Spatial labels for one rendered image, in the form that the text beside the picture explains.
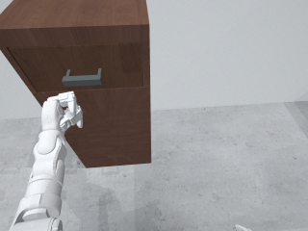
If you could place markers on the handle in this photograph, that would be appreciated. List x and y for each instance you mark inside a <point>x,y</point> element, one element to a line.
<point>82,80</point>

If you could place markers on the left robot upper arm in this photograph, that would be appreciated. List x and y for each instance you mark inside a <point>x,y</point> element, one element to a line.
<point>43,224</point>

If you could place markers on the cabinet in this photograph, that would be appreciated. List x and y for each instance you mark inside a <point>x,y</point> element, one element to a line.
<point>116,127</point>

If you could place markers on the robot left forearm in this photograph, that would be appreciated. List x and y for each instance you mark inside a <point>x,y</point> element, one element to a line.
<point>43,195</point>

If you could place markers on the drawer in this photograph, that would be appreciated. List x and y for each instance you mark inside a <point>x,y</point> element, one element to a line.
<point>47,65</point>

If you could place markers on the robot left hand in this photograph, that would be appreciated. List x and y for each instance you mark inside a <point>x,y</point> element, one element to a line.
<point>53,117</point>

